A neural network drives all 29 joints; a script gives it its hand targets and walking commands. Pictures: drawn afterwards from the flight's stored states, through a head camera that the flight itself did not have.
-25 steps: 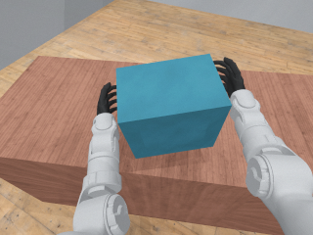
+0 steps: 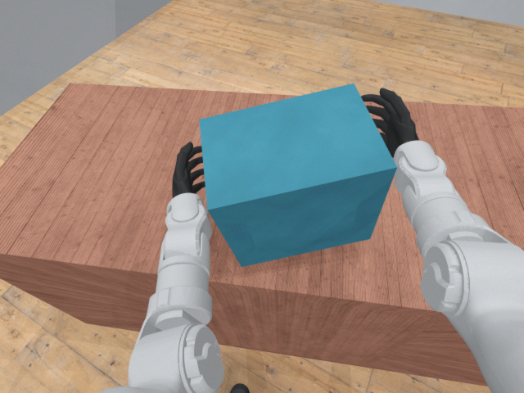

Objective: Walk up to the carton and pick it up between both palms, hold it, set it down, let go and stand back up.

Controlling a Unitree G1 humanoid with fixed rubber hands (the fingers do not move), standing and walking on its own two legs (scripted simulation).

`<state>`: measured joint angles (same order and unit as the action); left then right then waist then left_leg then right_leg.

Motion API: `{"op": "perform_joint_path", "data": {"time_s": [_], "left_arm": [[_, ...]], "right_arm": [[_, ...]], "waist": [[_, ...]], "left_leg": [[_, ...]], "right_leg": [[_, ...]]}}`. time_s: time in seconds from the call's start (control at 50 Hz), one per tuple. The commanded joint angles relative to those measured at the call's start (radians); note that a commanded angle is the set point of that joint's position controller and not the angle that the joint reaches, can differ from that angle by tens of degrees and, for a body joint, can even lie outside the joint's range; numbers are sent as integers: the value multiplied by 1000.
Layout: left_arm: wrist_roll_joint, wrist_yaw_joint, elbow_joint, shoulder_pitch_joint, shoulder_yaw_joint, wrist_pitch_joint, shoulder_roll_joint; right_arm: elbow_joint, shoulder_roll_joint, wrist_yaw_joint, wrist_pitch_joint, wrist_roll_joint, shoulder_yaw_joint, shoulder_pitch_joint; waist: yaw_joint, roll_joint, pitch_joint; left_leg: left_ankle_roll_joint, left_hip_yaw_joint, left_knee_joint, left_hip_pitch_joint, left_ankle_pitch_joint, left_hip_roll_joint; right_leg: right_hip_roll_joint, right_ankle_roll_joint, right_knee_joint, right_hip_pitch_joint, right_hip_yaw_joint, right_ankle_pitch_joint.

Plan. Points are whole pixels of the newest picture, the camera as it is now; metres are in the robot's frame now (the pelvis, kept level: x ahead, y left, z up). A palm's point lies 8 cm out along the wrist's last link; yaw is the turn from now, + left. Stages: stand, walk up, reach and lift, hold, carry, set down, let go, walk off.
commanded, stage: set down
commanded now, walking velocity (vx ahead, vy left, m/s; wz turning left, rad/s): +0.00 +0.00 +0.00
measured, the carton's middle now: (292, 184) +0.43 +0.07 +0.03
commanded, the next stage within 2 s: none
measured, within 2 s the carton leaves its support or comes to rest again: rests again in 1.38 s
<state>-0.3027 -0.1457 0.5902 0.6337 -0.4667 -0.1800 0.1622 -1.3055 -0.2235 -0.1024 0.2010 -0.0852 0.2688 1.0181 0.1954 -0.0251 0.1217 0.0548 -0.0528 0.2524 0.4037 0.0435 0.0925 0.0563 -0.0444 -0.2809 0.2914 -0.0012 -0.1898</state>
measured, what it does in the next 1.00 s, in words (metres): stands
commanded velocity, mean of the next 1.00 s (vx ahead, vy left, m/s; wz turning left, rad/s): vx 0.00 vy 0.00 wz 0.00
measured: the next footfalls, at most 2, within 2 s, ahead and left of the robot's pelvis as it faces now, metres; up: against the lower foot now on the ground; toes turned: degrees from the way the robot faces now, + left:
none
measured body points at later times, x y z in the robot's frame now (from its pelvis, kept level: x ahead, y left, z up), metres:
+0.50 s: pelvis +0.01 +0.01 +0.00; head +0.07 +0.00 +0.44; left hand +0.37 +0.24 +0.05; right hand +0.51 -0.08 +0.10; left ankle +0.03 +0.16 -0.75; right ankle -0.05 -0.09 -0.75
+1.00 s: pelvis +0.00 +0.00 +0.00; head +0.08 +0.00 +0.44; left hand +0.37 +0.24 +0.05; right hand +0.51 -0.08 +0.10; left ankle +0.03 +0.16 -0.75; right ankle -0.05 -0.09 -0.75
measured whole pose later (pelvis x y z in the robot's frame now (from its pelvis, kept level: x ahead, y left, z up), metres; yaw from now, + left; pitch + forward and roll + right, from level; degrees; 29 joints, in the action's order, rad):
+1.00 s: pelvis +0.00 +0.00 +0.00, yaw +0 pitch +17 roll +0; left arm -0.32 -0.15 0.68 0.70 -0.57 -0.08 0.20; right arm -1.40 -0.26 -0.13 0.21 -0.16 0.35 1.09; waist 0.23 -0.04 0.16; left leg 0.04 -0.07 0.26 0.52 0.03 0.09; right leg 0.05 -0.04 -0.31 0.43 0.01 -0.19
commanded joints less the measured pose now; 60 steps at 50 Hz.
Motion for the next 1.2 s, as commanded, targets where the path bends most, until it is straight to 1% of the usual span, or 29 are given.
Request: {"op": "perform_joint_path", "data": {"time_s": [0.0, 0.04, 0.1, 0.12, 0.14, 0.16, 0.2, 0.24, 0.3, 0.32, 0.38, 0.42, 0.46, 0.5, 0.58, 0.66, 0.68, 0.76, 0.8, 0.82, 0.86, 0.92, 0.94, 1.0, 1.02, 1.06, 1.1, 1.12, 1.18], "left_arm": [[11, 53, -124, 618, 254, 100, 346], [5, 54, -101, 634, 223, 100, 320], [18, 58, -110, 654, 216, 121, 348], [15, 53, -132, 673, 238, 129, 349], [10, 40, -127, 681, 243, 141, 365], [11, 41, -122, 690, 243, 130, 358], [-2, 39, -121, 645, 223, 128, 360], [23, 37, -97, 660, 251, 126, 367], [27, 41, -113, 649, 216, 149, 363], [37, 35, -107, 652, 229, 156, 351], [34, 27, -102, 622, 244, 159, 366], [17, 31, -74, 538, 215, 151, 337], [34, 39, -60, 582, 212, 152, 348], [18, 35, -90, 611, 228, 161, 365], [30, 37, -56, 549, 234, 158, 365], [16, 42, -13, 565, 176, 177, 320], [23, 50, -26, 564, 192, 175, 342], [17, 41, -54, 590, 208, 176, 353], [-2, 44, -3, 544, 169, 166, 311], [5, 50, -4, 529, 172, 165, 331], [-12, 57, -12, 564, 146, 169, 303], [-14, 70, 17, 572, 126, 172, 299], [-39, 65, 18, 549, 108, 164, 283], [-10, 54, -38, 584, 179, 169, 347], [-18, 60, 5, 529, 140, 171, 330], [-18, 67, 26, 522, 140, 166, 325], [-24, 76, 9, 533, 158, 169, 347], [-39, 71, 5, 526, 133, 174, 319], [-43, 63, 2, 511, 131, 177, 341]], "right_arm": [[84, 457, -119, 11, -46, -133, 495], [37, 417, -124, -6, -55, -103, 496], [44, 477, -129, -1, -61, -102, 479], [30, 457, -132, 6, -74, -71, 483], [33, 455, -138, 19, -79, -77, 500], [-7, 444, -131, 11, -91, -43, 493], [-14, 431, -137, 14, -82, -60, 501], [-29, 397, -143, 9, -86, -29, 516], [11, 416, -139, 27, -92, -70, 523], [1, 410, -143, 32, -77, -73, 519], [-30, 401, -147, 36, -85, -56, 518], [-21, 376, -152, 31, -67, -87, 492], [-68, 375, -151, 21, -86, -36, 474], [-39, 400, -145, 40, -71, -69, 522], [-31, 373, -150, 50, -85, -54, 512], [-65, 387, -147, 37, -95, -66, 503], [-85, 393, -149, 33, -96, -60, 480], [-82, 376, -148, 39, -115, -5, 479], [-50, 384, -151, 36, -105, -55, 503], [-55, 377, -152, 34, -119, -26, 473], [-73, 384, -154, 29, -110, -44, 495], [-78, 380, -152, 31, -134, -11, 462], [-60, 387, -152, 18, -135, -13, 474], [-39, 383, -165, 25, -149, 23, 453], [-48, 392, -160, 25, -137, -22, 441], [-40, 385, -162, 27, -148, -12, 457], [-88, 374, -153, 31, -162, 6, 447], [-66, 404, -153, 30, -151, -11, 452], [-61, 394, -156, 43, -147, -7, 440]], "waist": [[41, -72, 522], [31, -72, 447], [55, -82, 533], [25, -62, 569], [46, -46, 609], [18, -54, 561], [37, -34, 557], [14, -71, 584], [43, -119, 625], [38, -75, 657], [21, -78, 640], [64, -89, 595], [29, -82, 617], [43, -48, 637], [36, -77, 621], [68, -127, 549], [45, -138, 548], [27, -54, 629], [73, -94, 534], [42, -104, 518], [69, -127, 516], [53, -139, 531], [75, -110, 524], [22, -78, 589], [67, -92, 511], [55, -128, 502], [21, -84, 517], [59, -96, 518], [56, -83, 530]], "left_leg": [[-54, -76, 105, -357, -369, -52], [-62, -84, 74, -307, -293, -57], [-65, -94, 100, -330, -353, -58], [-55, -93, 103, -322, -374, -61], [-47, -91, 105, -319, -379, -58], [-52, -89, 116, -342, -394, -60], [-51, -91, 114, -337, -410, -51], [-52, -80, 120, -333, -393, -49], [-62, -86, 131, -314, -427, -51], [-56, -83, 139, -302, -437, -56], [-46, -72, 151, -346, -474, -51], [-58, -83, 131, -336, -451, -50], [-50, -79, 142, -336, -482, -46], [-43, -81, 153, -300, -491, -54], [-37, -78, 161, -325, -541, -50], [-57, -97, 143, -307, -492, -53], [-65, -88, 139, -292, -484, -51], [-44, -88, 147, -317, -477, -50], [-58, -90, 136, -293, -461, -49], [-60, -90, 129, -274, -429, -52], [-68, -92, 108, -243, -395, -54], [-78, -91, 97, -202, -328, -59], [-71, -107, 102, -215, -364, -66], [-60, -92, 124, -255, -385, -58], [-68, -100, 131, -286, -434, -58], [-66, -91, 130, -280, -455, -54], [-52, -86, 135, -283, -466, -56], [-64, -96, 135, -250, -457, -62], [-57, -98, 131, -295, -471, -53]], "right_leg": [[-36, 56, -6, -63, -45, 345], [-49, 62, -2, -57, -39, 291], [-38, 60, -15, -34, -41, 327], [-39, 49, -6, -36, -41, 331], [-29, 47, -20, -28, -52, 308], [-33, 49, -12, -4, -51, 327], [-32, 49, -20, 19, -54, 355], [-22, 42, -5, 18, -56, 297], [-27, 57, -25, -5, -53, 399], [-30, 53, -36, -13, -46, 398], [-16, 50, -41, 36, -68, 390], [-18, 45, -15, 33, -52, 353], [-29, 48, -29, 30, -53, 399], [-23, 35, -37, 43, -49, 401], [-11, 34, -24, 40, -74, 391], [-15, 36, -19, 29, -47, 367], [-29, 54, -32, 11, -43, 417], [-21, 29, -23, 65, -61, 338], [-21, 37, -12, 31, -44, 319], [-22, 45, -19, 28, -54, 338], [-32, 54, -17, 7, -43, 325], [-58, 84, -38, -39, -29, 379], [-37, 62, -31, -23, -38, 314], [-33, 48, -32, 31, -51, 320], [-32, 49, -21, 57, -44, 299], [-30, 54, -22, 47, -51, 368], [-33, 39, -28, 40, -60, 383], [-32, 44, -22, 15, -41, 361], [-27, 34, -11, 53, -53, 316]]}}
